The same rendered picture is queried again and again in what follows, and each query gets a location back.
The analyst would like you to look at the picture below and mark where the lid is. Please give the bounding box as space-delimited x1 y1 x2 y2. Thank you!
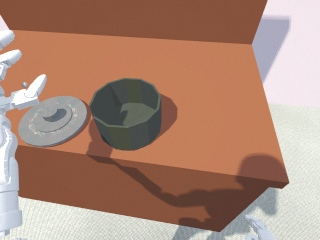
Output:
18 96 88 148

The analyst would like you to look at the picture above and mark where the robot left hand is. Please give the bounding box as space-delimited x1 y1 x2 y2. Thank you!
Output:
0 30 47 117

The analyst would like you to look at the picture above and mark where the robot left forearm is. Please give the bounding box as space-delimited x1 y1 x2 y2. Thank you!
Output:
0 115 23 238

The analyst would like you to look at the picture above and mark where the robot right hand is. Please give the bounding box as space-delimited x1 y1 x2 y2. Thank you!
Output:
245 214 276 240

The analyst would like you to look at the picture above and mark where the knob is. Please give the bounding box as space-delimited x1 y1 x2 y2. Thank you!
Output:
40 105 60 122

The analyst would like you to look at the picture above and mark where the pot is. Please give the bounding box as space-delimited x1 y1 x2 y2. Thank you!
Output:
89 78 162 151

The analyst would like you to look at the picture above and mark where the table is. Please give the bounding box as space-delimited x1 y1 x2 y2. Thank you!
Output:
0 0 290 232

